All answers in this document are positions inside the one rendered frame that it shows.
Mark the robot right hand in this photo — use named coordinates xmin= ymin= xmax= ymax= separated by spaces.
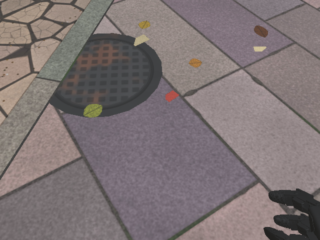
xmin=263 ymin=188 xmax=320 ymax=240

